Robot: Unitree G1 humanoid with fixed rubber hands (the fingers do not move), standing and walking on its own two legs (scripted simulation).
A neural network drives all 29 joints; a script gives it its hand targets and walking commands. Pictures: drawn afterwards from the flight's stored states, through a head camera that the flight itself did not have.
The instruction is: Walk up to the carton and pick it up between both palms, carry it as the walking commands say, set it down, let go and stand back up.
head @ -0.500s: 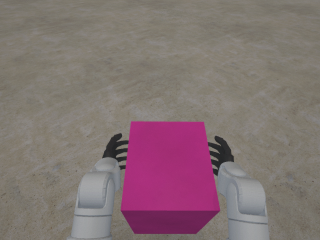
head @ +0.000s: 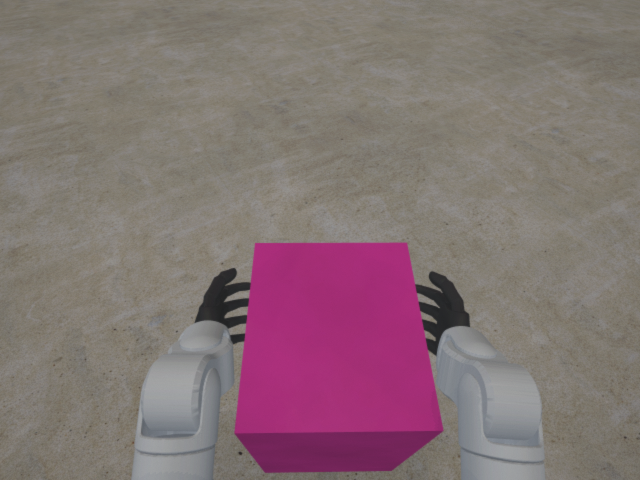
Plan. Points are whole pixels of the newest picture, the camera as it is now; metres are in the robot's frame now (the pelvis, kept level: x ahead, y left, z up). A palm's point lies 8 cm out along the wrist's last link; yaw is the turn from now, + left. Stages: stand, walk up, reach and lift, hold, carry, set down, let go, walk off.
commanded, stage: carry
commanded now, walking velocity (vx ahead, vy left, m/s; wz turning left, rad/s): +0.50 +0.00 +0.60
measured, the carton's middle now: (329, 367) +0.27 +0.01 +0.00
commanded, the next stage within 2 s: none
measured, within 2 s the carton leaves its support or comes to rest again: neither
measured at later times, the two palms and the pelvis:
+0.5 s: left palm (165, 230) +0.43 +0.24 +0.09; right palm (345, 194) +0.51 -0.01 +0.09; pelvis +0.21 +0.04 +0.01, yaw +15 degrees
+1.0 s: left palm (129, 164) +0.59 +0.36 +0.08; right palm (270, 126) +0.73 +0.13 +0.07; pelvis +0.43 +0.11 -0.01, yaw +31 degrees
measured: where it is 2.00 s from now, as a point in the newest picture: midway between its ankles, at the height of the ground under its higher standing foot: (225, 324)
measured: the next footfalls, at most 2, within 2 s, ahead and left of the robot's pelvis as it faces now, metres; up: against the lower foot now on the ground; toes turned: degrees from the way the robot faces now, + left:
left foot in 0.30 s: +0.24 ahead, +0.13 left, +0.00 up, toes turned +17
right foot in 0.64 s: +0.42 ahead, -0.09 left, +0.00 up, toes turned +13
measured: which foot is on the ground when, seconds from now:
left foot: up 0.00-0.28, down 0.30-0.66, up 0.68-0.98, down 1.00-1.00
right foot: down 0.00-0.30, up 0.32-0.62, down 0.64-1.00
